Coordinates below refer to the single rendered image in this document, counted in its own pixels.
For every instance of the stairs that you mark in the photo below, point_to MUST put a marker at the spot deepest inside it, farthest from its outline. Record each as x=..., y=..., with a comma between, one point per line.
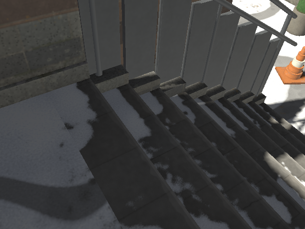
x=232, y=165

